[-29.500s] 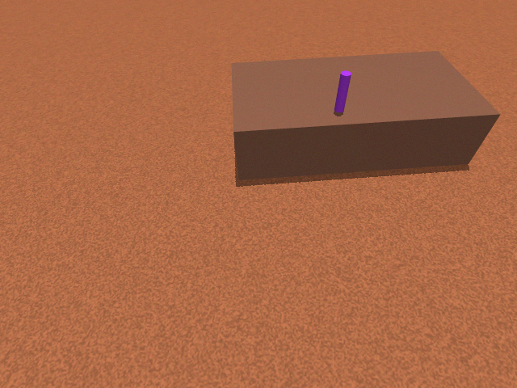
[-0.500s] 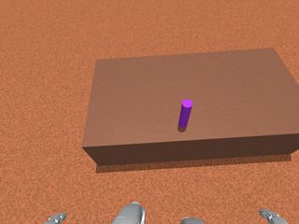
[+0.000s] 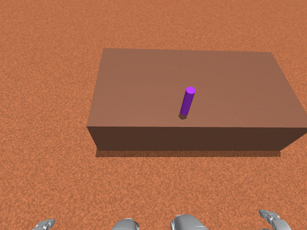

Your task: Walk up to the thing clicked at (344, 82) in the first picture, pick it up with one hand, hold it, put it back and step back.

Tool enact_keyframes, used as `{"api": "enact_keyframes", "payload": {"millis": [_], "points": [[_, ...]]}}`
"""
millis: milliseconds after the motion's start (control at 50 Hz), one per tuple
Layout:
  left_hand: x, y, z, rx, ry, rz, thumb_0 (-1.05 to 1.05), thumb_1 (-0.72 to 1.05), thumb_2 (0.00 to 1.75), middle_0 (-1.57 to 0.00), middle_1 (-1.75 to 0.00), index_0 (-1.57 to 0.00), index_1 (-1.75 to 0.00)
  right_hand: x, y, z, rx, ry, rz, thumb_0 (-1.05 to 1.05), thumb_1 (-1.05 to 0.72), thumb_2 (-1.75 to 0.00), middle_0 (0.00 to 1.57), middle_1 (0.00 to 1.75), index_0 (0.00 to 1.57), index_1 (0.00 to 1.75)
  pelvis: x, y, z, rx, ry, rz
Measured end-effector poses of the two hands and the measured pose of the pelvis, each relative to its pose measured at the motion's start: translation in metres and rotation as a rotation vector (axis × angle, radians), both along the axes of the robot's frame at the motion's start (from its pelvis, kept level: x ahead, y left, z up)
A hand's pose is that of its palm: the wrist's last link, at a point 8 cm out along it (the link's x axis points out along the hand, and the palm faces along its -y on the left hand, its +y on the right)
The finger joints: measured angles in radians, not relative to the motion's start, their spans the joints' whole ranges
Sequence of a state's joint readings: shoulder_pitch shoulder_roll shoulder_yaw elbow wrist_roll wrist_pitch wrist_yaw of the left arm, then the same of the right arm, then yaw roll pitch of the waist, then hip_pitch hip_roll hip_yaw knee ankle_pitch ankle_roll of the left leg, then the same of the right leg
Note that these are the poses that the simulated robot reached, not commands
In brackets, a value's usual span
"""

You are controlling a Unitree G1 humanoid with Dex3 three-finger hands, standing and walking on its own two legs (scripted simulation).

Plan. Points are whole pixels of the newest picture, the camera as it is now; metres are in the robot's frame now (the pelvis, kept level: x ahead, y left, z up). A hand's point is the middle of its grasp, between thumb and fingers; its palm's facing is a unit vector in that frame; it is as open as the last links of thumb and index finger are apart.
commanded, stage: step back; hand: right
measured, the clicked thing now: (187, 102) +0.75 -0.16 -0.34
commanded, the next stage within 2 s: none
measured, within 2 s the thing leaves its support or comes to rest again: neither
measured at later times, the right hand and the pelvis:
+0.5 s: hand out of the picture -0.08 -0.30 -0.16, palm faces -0.12 +0.91 -0.41, open 7.4 cm; pelvis -0.16 -0.03 -0.02, yaw +4 degrees
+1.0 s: hand out of the picture -0.21 -0.33 -0.16, palm faces -0.08 +0.92 -0.39, open 7.4 cm; pelvis -0.33 -0.06 -0.01, yaw +2 degrees
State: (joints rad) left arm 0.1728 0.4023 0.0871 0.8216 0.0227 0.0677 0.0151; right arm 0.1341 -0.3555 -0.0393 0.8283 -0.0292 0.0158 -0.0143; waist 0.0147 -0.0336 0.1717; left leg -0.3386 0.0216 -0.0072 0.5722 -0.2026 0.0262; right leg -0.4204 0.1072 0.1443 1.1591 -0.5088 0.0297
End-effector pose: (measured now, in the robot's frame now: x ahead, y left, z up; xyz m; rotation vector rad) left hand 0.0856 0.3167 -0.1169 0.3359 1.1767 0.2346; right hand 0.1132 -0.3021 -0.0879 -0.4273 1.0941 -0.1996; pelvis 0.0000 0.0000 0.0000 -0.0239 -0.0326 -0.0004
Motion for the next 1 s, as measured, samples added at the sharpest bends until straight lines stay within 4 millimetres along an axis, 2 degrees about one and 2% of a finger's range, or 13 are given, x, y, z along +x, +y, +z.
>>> {"api": "enact_keyframes", "payload": {"millis": [80, 160, 260, 360, 440, 500, 620, 720, 820, 920, 1000], "points": [[-0.037, -0.01, -0.004, 0.009, 0.047, -0.017, 0.01, 0.9, 0.9, -0.2, -0.3, -0.2, -0.3, -0.017, -0.013, -0.004, 0.007, -0.047, 0.002, 0.01, -0.9, -0.9, 0.21, 0.3, 0.21, 0.3, -0.028, -0.011, -0.006, 0.006, 0.0, -0.028], [-0.076, -0.026, -0.005, 0.028, 0.062, -0.022, 0.01, 0.9, 0.9, -0.2, -0.3, -0.2, -0.3, -0.042, -0.035, -0.02, 0.024, -0.064, -0.012, 0.01, -0.9, -0.9, 0.21, 0.3, 0.21, 0.3, -0.059, -0.026, -0.017, -0.007, -0.008, -0.04], [-0.121, -0.042, 0.012, 0.031, 0.07, 0.001, 0.01, 0.9, 0.9, -0.21, -0.3, -0.2, -0.3, -0.088, -0.047, -0.024, 0.042, -0.002, -0.049, 0.01, -0.9, -0.9, 0.2, 0.3, 0.21, 0.3, -0.086, -0.034, -0.006, 0.042, -0.003, -0.027], [-0.134, -0.041, 0.022, 0.058, 0.019, 0.002, 0.01, 0.9, 0.9, -0.21, -0.3, -0.21, -0.3, -0.139, -0.05, -0.028, 0.035, 0.082, -0.042, 0.01, -0.9, -0.9, 0.2, 0.3, 0.21, 0.3, -0.113, -0.036, -0.002, 0.049, 0.011, 0.011], [-0.136, -0.034, 0.018, 0.065, -0.06, 0.002, 0.01, 0.9, 0.9, -0.21, -0.3, -0.21, -0.3, -0.173, -0.045, -0.033, 0.02, 0.144, -0.013, 0.01, -0.9, -0.9, 0.2, 0.3, 0.21, 0.3, -0.139, -0.033, -0.008, 0.042, 0.012, 0.056], [-0.142, -0.027, 0.008, 0.051, -0.1, 0.001, 0.01, 0.9, 0.9, -0.21, -0.3, -0.2, -0.3, -0.195, -0.038, -0.035, 0.01, 0.155, 0.0, 0.01, -0.9, -0.9, 0.2, 0.3, 0.21, 0.3, -0.162, -0.029, -0.015, 0.057, -0.003, 0.073], [-0.175, -0.033, 0.007, 0.019, -0.082, 0.014, 0.01, 0.9, 0.9, -0.2, -0.3, -0.2, -0.3, -0.223, -0.032, -0.02, 0.02, 0.107, 0.013, 0.01, -0.9, -0.9, 0.21, 0.3, 0.21, 0.3, -0.199, -0.034, -0.006, 0.019, -0.003, 0.058], [-0.219, -0.045, 0.005, 0.016, -0.045, -0.008, 0.0, 0.9, 0.9, -0.2, -0.3, -0.2, -0.3, -0.231, -0.043, -0.015, 0.014, 0.026, 0.02, 0.01, -0.9, -0.9, 0.21, 0.3, 0.21, 0.3, -0.233, -0.043, -0.005, 0.006, 0.006, 0.022], [-0.274, -0.062, 0.0, 0.04, -0.001, -0.019, 0.0, 0.9, 0.9, -0.2, -0.3, -0.2, -0.3, -0.249, -0.065, -0.028, 0.033, -0.033, 0.016, 0.01, -0.9, -0.9, 0.21, 0.3, 0.21, 0.3, -0.273, -0.059, -0.017, -0.017, -0.009, 0.002], [-0.331, -0.071, 0.011, 0.046, 0.03, 0.013, 0.01, 0.9, 0.9, -0.21, -0.3, -0.21, -0.3, -0.288, -0.07, -0.028, 0.05, 0.001, -0.009, 0.01, -0.9, -0.9, 0.2, 0.3, 0.21, 0.3, -0.303, -0.065, -0.008, 0.033, -0.008, 0.009], [-0.357, -0.065, 0.018, 0.074, 0.015, 0.032, 0.01, 0.9, 0.9, -0.21, -0.3, -0.21, -0.3, -0.328, -0.071, -0.032, 0.044, 0.06, 0.008, 0.01, -0.9, -0.9, 0.2, 0.3, 0.21, 0.3, -0.328, -0.064, -0.006, 0.042, 0.001, 0.042]]}}
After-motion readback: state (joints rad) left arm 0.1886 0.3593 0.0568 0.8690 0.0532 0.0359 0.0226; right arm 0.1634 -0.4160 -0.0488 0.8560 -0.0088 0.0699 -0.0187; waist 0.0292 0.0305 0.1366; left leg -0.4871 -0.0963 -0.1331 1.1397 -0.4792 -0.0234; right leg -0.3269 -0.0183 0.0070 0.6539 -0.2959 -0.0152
